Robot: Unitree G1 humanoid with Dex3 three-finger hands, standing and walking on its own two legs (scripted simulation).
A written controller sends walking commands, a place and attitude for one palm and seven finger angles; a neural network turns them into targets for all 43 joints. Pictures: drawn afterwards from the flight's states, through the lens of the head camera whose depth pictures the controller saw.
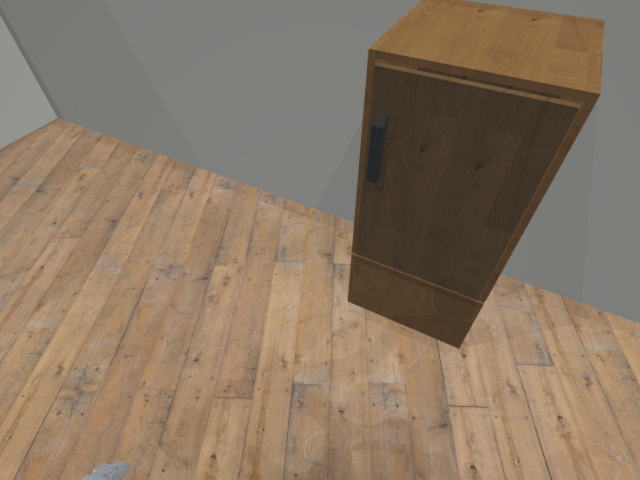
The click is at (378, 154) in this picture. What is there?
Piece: cupboard door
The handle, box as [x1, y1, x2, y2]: [366, 113, 389, 183]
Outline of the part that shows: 386,113 379,121 376,120 371,126 366,180 375,183 379,177 379,171 382,166 381,156 386,121 389,118 389,114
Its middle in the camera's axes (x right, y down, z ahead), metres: +0.13 -0.20 +0.88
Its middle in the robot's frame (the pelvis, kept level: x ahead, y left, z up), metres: +0.80 -0.09 -0.03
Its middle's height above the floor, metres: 0.74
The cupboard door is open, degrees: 0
